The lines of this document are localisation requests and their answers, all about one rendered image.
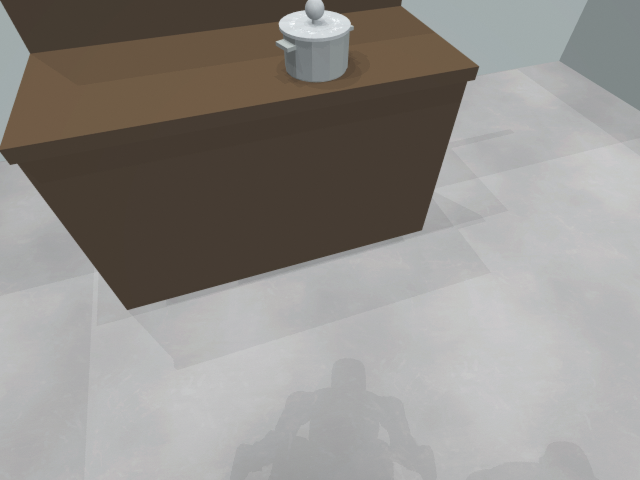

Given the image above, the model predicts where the knob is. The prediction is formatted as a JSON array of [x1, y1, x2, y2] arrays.
[[305, 0, 325, 20]]

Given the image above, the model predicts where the pot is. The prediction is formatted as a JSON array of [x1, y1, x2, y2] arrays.
[[276, 25, 354, 82]]

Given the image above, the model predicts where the lid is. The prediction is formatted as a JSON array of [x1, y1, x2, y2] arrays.
[[279, 10, 351, 42]]

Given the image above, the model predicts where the table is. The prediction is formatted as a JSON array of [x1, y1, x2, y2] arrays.
[[0, 0, 479, 310]]

